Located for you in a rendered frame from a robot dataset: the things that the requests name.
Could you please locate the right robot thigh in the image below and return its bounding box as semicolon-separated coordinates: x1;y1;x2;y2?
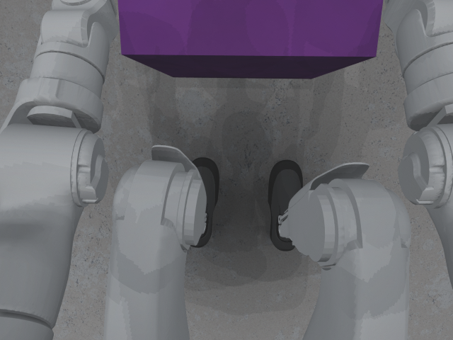
302;178;410;340

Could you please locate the robot right upper arm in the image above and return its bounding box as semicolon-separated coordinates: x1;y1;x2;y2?
398;123;453;289

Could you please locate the robot left upper arm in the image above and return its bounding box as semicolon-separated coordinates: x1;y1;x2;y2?
0;123;109;340

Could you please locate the carton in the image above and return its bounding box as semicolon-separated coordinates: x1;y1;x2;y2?
117;0;383;79

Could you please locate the left robot forearm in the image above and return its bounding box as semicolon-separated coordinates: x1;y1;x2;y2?
0;0;120;134

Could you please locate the robot left foot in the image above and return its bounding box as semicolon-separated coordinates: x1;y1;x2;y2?
190;157;219;248

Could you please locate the right robot forearm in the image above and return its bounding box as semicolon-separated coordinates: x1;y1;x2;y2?
383;0;453;131

